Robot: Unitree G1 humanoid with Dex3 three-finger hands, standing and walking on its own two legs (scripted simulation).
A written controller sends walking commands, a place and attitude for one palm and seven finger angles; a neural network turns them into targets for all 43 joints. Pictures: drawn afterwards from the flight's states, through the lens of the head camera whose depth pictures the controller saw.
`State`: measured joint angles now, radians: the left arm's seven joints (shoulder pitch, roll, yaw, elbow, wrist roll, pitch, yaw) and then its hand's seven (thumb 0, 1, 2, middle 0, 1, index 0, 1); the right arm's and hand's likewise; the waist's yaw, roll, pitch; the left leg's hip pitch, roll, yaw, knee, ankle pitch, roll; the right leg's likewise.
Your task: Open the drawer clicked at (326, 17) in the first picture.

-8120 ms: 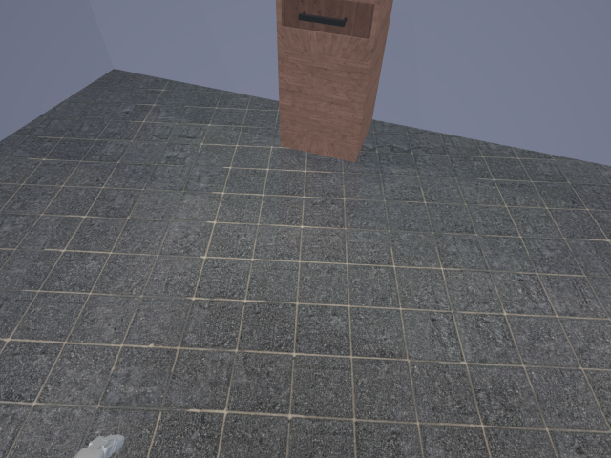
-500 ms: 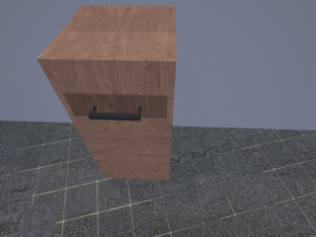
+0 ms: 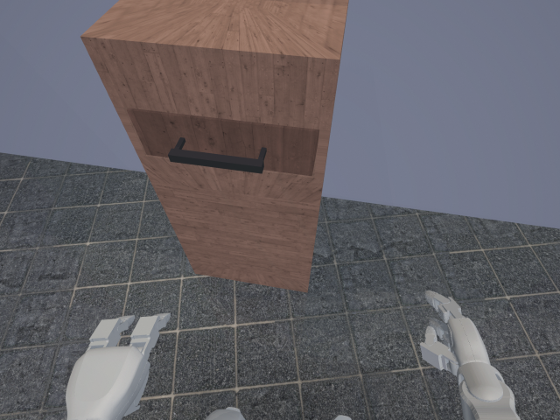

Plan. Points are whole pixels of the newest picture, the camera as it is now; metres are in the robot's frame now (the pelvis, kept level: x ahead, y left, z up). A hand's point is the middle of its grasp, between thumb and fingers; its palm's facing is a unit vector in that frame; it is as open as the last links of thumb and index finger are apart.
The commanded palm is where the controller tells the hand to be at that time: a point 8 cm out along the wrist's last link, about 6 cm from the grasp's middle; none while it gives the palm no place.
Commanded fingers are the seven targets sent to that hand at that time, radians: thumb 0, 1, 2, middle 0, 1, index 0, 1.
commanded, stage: raise the hand with hooked fingers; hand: left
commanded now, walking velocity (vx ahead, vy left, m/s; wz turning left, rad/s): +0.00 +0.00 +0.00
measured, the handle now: (218, 154) +0.58 +0.24 -0.02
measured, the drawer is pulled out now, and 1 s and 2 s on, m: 0.00 0.00 0.00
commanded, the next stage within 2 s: move the hooked fingers above the handle in 1.42 s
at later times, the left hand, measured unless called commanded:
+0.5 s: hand (121, 298) +0.23 +0.26 +0.04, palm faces -0.03 -0.11 -0.99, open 11.9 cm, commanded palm +0.22 +0.27 +0.10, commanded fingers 0.00 -0.27 0.40 -0.28 -1.05 -0.28 -1.05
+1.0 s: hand (99, 217) +0.31 +0.29 +0.11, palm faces +0.04 -0.05 -1.00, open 13.8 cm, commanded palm +0.29 +0.29 +0.17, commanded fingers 0.00 -0.50 0.30 -0.30 -1.20 -0.30 -1.20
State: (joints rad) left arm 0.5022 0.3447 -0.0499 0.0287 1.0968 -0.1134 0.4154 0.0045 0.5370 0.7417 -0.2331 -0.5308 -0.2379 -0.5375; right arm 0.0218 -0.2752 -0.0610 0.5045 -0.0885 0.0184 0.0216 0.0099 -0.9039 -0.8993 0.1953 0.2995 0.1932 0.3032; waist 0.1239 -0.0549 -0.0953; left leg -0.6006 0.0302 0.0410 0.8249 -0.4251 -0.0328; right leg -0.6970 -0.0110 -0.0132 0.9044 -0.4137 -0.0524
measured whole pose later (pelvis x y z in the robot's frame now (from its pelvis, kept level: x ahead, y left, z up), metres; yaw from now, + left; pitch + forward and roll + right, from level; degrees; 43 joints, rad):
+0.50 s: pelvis -0.01 +0.03 +0.02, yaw +0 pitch +7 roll +1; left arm 0.28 0.42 -0.01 -0.03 0.99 -0.07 0.29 0.00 -0.05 0.49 -0.28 -0.91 -0.29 -0.91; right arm 0.22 -0.27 -0.03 0.62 -0.06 0.07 -0.05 0.02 -0.90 -0.90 0.20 0.30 0.20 0.30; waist 0.03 0.03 -0.03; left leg -0.46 0.02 0.04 0.71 -0.37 -0.01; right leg -0.54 -0.02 -0.01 0.75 -0.34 -0.01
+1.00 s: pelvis +0.01 +0.05 +0.04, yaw +0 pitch +2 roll +0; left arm -0.08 0.47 -0.07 0.08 0.97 0.03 0.09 0.00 -0.47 0.31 -0.31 -1.19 -0.32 -1.19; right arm 0.10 -0.20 0.03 0.59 -0.02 0.11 -0.03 0.01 -0.90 -0.90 0.20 0.30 0.20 0.30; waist 0.09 0.06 -0.01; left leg -0.26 -0.01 0.03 0.54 -0.32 0.01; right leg -0.31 -0.04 -0.02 0.55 -0.27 0.01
